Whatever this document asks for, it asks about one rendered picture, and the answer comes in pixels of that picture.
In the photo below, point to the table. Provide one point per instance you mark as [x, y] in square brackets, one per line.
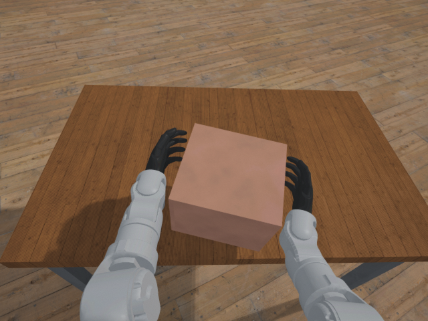
[367, 208]

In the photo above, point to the robot right forearm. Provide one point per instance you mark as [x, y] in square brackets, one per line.
[310, 273]

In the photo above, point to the left robot hand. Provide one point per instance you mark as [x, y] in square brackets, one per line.
[159, 158]

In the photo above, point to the robot left upper arm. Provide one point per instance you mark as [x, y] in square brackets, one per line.
[122, 295]

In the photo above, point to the robot left forearm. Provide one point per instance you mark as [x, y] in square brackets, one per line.
[140, 229]

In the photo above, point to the right robot hand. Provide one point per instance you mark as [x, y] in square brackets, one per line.
[302, 191]

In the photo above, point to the carton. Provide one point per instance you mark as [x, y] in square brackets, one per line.
[229, 188]

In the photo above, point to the robot right upper arm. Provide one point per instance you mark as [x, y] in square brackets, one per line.
[328, 310]

